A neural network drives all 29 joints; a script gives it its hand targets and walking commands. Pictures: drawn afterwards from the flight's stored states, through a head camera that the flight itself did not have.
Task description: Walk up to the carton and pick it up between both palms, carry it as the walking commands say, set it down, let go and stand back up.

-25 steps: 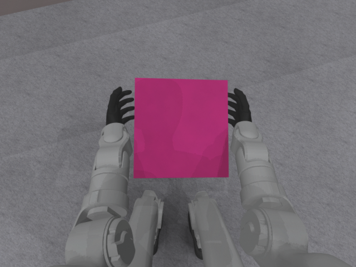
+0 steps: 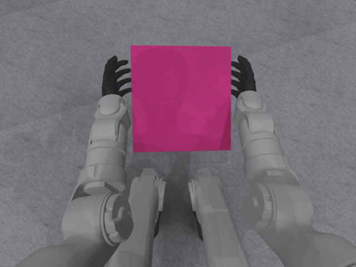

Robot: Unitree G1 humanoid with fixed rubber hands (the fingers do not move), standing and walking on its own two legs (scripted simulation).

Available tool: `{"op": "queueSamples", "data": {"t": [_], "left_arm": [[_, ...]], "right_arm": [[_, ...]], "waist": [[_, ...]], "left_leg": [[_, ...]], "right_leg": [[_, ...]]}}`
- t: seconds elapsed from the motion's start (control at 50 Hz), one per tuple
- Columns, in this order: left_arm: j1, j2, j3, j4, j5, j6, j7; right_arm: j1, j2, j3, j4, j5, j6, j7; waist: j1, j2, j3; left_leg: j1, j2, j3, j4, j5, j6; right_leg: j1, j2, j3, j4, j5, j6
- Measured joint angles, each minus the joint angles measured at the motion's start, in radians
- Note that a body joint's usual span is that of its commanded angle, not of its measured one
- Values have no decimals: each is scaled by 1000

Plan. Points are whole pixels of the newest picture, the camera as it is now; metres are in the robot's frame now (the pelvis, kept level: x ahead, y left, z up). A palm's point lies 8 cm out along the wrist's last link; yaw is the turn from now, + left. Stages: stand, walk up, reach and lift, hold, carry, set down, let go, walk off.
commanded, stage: set down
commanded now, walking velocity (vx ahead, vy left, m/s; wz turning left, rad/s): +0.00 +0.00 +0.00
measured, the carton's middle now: (178, 103) +0.47 -0.01 -0.17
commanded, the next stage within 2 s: none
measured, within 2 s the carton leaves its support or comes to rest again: neither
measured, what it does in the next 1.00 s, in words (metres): lowers itself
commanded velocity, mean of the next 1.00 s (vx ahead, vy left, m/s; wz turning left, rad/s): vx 0.00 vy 0.00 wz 0.00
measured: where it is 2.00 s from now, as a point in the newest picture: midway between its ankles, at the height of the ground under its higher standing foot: (178, 222)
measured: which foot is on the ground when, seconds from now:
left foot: down 0.00-1.00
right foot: down 0.00-1.00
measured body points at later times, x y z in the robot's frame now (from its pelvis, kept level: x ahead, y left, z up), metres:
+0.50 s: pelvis -0.01 +0.00 -0.07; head +0.29 -0.01 +0.26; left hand +0.50 +0.14 -0.17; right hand +0.50 -0.15 -0.18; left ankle +0.11 +0.10 -0.49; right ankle +0.09 -0.11 -0.49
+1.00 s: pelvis -0.01 +0.00 -0.12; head +0.34 -0.01 +0.16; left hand +0.52 +0.13 -0.27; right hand +0.53 -0.15 -0.27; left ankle +0.11 +0.10 -0.49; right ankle +0.09 -0.11 -0.49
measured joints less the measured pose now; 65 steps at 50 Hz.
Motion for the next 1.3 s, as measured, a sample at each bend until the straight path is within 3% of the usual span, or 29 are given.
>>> {"op": "queueSamples", "data": {"t": [0.3,0.56,0.82,1.08,1.16,1.3], "left_arm": [[-136,64,2,16,-27,19,-3],[-207,82,1,42,-30,24,10],[-281,114,-41,62,-67,14,37],[-390,194,-82,93,-134,-3,49],[-430,228,-92,114,-153,33,34],[-434,249,-118,145,-191,29,36]], "right_arm": [[-132,-26,16,2,24,16,-37],[-199,-61,30,28,30,23,-44],[-267,-110,67,57,79,2,-55],[-406,-153,118,98,142,-10,-89],[-439,-167,135,89,167,3,-52],[-443,-170,156,101,154,5,-62]], "waist": [[-10,-20,84],[2,-6,128],[-15,-9,205],[-8,-18,450],[-6,5,512],[-21,11,530]], "left_leg": [[-147,-1,-3,128,-4,-23],[-259,-8,8,223,-14,-14],[-341,-10,21,321,-33,-8],[-305,-8,34,438,-65,-18],[-282,-10,39,478,-81,-18],[-277,-14,55,518,-85,-18]], "right_leg": [[-153,17,-18,130,1,-4],[-256,19,-22,221,-16,12],[-333,22,-29,317,-40,22],[-302,23,-43,442,-72,11],[-275,17,-49,483,-93,8],[-269,9,-44,535,-107,6]]}}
